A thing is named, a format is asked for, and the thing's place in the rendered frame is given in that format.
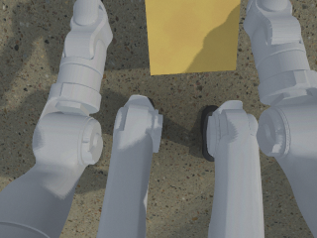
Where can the robot right upper arm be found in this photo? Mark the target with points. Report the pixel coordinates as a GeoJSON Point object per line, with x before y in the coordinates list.
{"type": "Point", "coordinates": [289, 134]}

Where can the robot right forearm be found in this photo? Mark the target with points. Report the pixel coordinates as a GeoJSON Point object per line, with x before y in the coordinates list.
{"type": "Point", "coordinates": [279, 54]}

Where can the robot left forearm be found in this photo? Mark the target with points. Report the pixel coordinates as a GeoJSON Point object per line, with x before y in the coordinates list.
{"type": "Point", "coordinates": [81, 68]}

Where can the robot left upper arm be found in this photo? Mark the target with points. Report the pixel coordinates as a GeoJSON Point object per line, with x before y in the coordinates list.
{"type": "Point", "coordinates": [37, 204]}

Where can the robot left shin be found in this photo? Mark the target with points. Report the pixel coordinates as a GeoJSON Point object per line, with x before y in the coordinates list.
{"type": "Point", "coordinates": [121, 116]}

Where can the robot right foot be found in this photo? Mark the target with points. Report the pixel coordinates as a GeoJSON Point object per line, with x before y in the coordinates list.
{"type": "Point", "coordinates": [208, 111]}

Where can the carton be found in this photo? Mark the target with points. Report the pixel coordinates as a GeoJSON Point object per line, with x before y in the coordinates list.
{"type": "Point", "coordinates": [189, 36]}

